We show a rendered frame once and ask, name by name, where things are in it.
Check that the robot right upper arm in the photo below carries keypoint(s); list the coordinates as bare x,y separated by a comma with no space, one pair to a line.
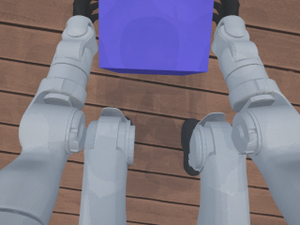
270,136

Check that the robot right forearm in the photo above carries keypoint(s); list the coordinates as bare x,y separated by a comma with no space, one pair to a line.
242,68

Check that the robot left upper arm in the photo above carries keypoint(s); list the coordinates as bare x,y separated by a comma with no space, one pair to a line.
29,185

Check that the robot left forearm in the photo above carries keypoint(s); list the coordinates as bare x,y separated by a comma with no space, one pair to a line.
70,68

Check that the robot right hand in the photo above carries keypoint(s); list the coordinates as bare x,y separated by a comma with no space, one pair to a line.
226,8

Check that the carton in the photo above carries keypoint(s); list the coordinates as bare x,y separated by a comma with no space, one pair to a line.
155,37

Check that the robot left shin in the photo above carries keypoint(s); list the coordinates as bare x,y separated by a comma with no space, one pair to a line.
92,127

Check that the robot left hand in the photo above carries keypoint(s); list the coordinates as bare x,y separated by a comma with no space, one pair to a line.
84,8

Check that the right robot thigh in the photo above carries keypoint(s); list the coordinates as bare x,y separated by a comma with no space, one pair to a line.
223,175

